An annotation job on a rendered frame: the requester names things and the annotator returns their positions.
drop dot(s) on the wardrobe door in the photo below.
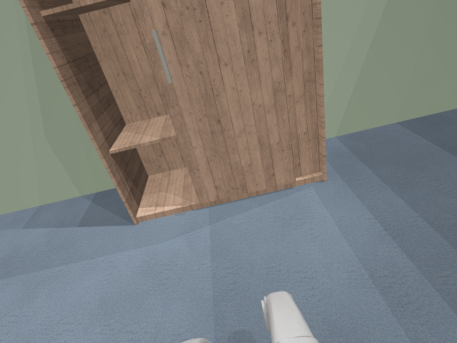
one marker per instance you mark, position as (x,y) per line
(300,74)
(227,100)

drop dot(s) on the right robot thigh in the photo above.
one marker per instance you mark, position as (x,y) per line
(284,319)

